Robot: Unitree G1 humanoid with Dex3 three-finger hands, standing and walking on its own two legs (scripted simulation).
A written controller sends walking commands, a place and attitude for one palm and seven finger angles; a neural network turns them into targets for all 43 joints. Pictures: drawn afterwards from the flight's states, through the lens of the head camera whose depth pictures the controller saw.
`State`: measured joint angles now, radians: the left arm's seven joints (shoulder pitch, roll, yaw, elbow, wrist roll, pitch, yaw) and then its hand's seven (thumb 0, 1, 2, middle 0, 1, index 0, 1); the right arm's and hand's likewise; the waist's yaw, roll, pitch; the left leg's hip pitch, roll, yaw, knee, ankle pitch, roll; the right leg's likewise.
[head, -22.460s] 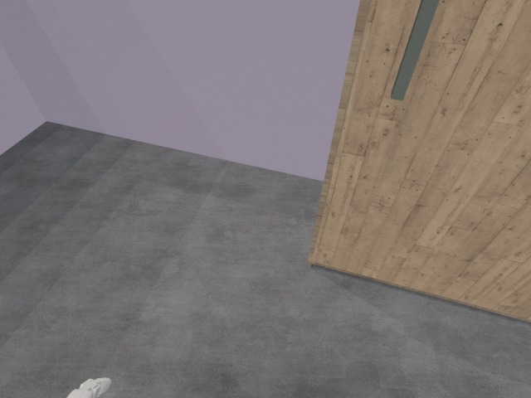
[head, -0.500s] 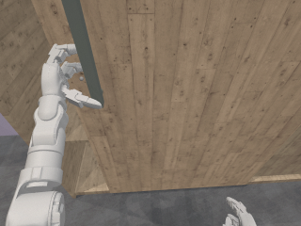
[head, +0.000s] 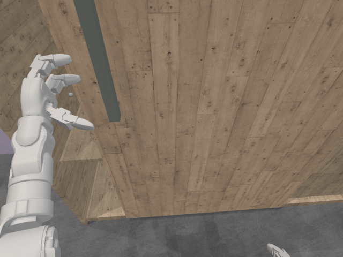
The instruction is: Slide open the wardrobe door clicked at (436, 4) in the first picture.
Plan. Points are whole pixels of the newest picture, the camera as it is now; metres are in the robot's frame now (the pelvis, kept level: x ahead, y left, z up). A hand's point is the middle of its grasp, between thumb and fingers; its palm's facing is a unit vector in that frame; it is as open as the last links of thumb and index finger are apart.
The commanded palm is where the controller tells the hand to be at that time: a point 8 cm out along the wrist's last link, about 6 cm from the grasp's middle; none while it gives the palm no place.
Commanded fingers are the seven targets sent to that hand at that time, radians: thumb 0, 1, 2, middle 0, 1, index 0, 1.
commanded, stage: slip the hand off the handle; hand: left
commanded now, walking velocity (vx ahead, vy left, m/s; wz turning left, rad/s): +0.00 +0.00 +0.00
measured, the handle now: (103, 61) +0.44 +0.17 +0.26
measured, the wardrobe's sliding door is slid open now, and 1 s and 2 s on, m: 0.23 0.23 0.23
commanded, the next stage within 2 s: draw the hand back to the body in 0.52 s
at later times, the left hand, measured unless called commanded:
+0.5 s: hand (56, 127) +0.29 +0.22 +0.21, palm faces +0.20 -0.98 -0.05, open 14.7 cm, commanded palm +0.25 +0.27 +0.20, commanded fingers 0.00 -0.55 0.20 -0.25 -1.15 -0.25 -1.15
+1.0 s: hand (36, 151) +0.24 +0.24 +0.20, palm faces +0.18 -0.98 -0.01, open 14.7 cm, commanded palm +0.20 +0.28 +0.20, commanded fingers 0.00 -0.55 0.20 -0.25 -1.15 -0.25 -1.15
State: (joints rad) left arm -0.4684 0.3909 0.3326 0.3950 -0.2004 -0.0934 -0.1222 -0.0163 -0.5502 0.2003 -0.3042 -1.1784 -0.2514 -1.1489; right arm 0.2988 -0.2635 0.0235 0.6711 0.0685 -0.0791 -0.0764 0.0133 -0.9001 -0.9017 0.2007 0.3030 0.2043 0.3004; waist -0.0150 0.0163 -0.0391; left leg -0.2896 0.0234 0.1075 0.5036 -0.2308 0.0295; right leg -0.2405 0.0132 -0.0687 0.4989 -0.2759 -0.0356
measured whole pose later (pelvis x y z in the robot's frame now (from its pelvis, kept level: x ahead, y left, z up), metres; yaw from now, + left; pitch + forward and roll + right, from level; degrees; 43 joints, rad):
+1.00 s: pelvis +0.00 -0.01 +0.00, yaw +2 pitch -5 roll +0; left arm 0.01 0.36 0.38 -0.18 -0.35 0.33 -0.21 -0.02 -0.55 0.20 -0.26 -1.15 -0.25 -1.15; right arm 0.17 -0.26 0.07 0.63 0.09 -0.13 -0.09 0.02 -0.90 -0.90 0.20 0.30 0.20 0.30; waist 0.06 0.04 -0.07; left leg -0.17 0.02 0.07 0.48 -0.23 0.02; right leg -0.10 0.01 -0.10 0.46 -0.28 -0.04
